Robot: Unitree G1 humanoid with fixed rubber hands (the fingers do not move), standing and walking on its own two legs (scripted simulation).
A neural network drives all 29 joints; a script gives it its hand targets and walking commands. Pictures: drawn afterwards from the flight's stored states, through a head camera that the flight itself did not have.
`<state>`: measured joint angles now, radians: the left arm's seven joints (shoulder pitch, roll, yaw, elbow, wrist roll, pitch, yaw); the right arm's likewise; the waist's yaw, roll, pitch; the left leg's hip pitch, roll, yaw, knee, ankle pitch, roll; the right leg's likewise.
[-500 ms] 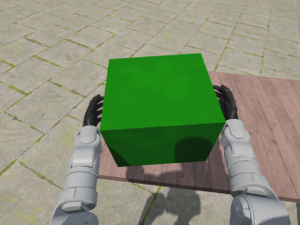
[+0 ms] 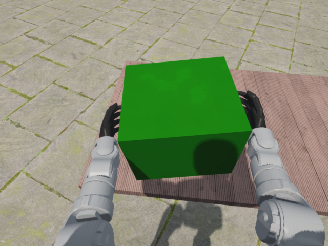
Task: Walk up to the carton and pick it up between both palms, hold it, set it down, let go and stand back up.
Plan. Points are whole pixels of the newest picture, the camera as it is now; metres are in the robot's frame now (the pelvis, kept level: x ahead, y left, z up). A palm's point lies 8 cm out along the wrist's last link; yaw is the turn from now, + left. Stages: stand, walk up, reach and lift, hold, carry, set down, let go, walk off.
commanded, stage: set down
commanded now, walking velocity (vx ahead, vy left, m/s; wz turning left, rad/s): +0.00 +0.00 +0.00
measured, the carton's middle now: (179, 120) +0.46 -0.01 +0.03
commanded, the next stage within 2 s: none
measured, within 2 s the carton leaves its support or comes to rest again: rests again in 1.94 s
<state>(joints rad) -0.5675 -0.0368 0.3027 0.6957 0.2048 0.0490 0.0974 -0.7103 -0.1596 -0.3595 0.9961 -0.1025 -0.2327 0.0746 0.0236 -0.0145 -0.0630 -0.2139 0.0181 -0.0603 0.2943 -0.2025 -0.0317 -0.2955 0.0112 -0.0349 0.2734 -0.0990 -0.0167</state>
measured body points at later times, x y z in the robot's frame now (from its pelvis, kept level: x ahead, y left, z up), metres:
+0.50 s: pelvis +0.00 -0.01 +0.00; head +0.07 -0.01 +0.44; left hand +0.40 +0.16 +0.02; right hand +0.44 -0.21 +0.06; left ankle -0.04 +0.14 -0.75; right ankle +0.02 -0.11 -0.75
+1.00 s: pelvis +0.01 -0.01 -0.01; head +0.11 -0.02 +0.43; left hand +0.41 +0.16 -0.01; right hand +0.46 -0.21 +0.03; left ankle -0.04 +0.14 -0.75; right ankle +0.02 -0.11 -0.75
